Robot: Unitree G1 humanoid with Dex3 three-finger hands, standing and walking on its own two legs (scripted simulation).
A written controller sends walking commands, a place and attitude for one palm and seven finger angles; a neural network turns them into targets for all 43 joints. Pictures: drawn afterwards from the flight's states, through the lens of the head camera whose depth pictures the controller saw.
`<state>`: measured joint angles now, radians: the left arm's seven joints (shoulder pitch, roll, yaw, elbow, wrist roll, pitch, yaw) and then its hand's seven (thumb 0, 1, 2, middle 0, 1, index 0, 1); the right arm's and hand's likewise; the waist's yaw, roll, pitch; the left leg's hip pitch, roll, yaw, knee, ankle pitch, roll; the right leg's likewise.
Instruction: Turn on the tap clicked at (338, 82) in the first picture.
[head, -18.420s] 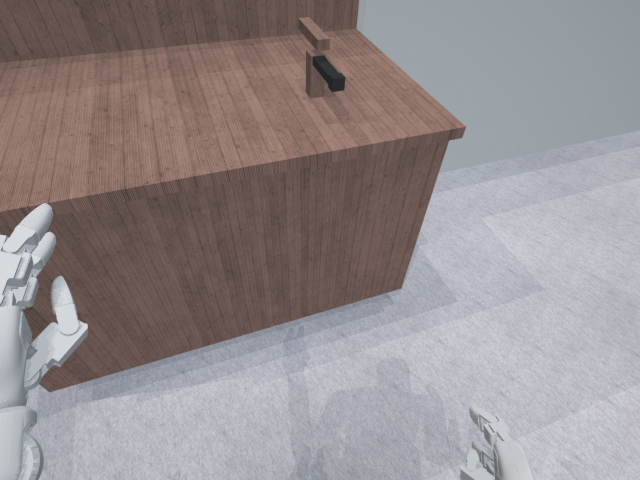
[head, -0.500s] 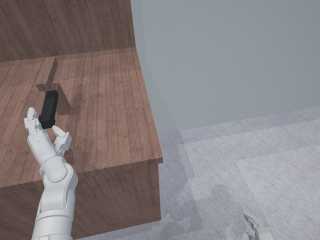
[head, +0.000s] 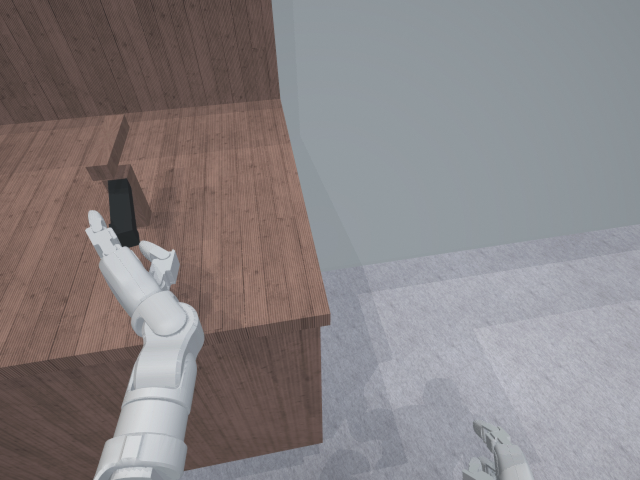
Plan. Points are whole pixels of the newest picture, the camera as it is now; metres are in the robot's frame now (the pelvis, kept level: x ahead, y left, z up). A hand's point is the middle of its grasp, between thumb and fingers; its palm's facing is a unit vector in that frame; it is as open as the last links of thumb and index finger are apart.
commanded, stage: push the lever round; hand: left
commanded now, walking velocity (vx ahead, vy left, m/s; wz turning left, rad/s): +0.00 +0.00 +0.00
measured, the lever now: (124, 234) +0.38 +0.30 +0.11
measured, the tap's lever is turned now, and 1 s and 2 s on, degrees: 13 45 49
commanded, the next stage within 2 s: lift the hand up off the lever in 1.08 s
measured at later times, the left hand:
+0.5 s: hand (197, 245) +0.37 +0.20 +0.10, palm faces +0.82 -0.57 -0.05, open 8.3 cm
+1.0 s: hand (226, 221) +0.42 +0.18 +0.11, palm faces +0.80 -0.59 -0.09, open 8.1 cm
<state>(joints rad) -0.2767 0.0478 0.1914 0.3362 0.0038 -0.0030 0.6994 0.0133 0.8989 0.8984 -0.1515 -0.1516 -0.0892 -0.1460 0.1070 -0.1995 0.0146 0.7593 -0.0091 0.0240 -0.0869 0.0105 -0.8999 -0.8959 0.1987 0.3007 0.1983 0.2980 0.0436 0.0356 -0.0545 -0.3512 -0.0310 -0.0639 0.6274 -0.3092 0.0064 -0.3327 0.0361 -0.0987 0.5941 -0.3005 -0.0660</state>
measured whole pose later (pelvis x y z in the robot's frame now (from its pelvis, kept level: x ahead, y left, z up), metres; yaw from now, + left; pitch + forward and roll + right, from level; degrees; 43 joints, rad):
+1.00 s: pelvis +0.00 -0.03 +0.00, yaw -1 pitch +5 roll +0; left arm -0.60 0.05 0.31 0.71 0.05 -0.03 0.86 0.01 0.90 0.90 -0.15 -0.15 -0.07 -0.15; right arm 0.13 -0.21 -0.02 0.80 -0.03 0.09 -0.05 0.01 -0.90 -0.90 0.20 0.30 0.20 0.30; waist -0.03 0.05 -0.09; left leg -0.43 0.00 -0.07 0.64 -0.31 -0.01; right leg -0.42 0.07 -0.11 0.62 -0.30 -0.10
